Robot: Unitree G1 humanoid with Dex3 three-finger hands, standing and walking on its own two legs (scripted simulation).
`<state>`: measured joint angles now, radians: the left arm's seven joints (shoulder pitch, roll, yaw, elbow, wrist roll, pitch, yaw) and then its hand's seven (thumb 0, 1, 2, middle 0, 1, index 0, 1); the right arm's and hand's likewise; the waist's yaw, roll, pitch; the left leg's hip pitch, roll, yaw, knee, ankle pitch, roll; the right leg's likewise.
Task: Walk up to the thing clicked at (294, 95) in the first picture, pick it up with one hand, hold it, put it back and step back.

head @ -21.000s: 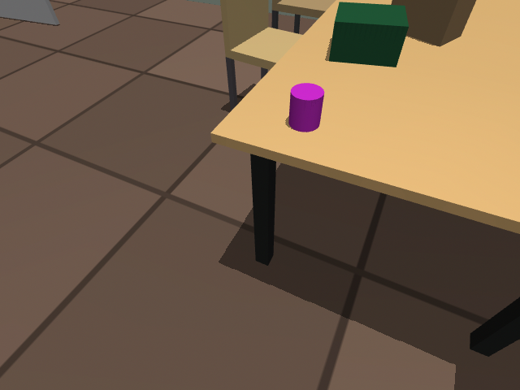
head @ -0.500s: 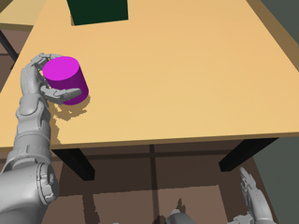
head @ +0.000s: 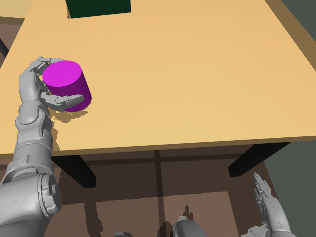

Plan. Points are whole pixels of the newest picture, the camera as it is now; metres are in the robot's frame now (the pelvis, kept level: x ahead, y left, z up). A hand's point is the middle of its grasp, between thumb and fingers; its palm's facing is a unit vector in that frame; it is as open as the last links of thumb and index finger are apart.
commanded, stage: lower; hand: left
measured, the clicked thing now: (69, 87) +0.50 +0.17 +0.08
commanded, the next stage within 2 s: loosen in 0.12 s
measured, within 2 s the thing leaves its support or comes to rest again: neither
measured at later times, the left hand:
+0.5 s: hand (60, 87) +0.50 +0.19 +0.09, palm faces +0.13 -0.99 +0.02, open 12.1 cm
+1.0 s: hand (48, 77) +0.51 +0.21 +0.11, palm faces +0.15 -0.99 +0.03, open 17.5 cm
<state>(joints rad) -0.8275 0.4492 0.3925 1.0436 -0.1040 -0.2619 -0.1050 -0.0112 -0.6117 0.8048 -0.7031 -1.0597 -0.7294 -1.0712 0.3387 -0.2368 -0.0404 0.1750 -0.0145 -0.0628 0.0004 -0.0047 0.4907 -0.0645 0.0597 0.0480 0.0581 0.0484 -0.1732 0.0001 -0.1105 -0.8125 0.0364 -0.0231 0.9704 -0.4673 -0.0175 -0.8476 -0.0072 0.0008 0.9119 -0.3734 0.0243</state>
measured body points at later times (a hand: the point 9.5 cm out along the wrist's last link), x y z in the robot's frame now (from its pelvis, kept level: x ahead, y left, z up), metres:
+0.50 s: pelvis -0.01 +0.00 -0.01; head +0.10 +0.01 +0.43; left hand +0.48 +0.25 +0.09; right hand +0.15 -0.27 -0.03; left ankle -0.01 +0.13 -0.68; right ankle +0.03 -0.14 -0.68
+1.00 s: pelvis +0.00 +0.00 +0.00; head +0.10 +0.02 +0.44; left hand +0.49 +0.26 +0.11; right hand +0.15 -0.27 -0.02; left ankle -0.01 +0.13 -0.68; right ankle +0.03 -0.14 -0.68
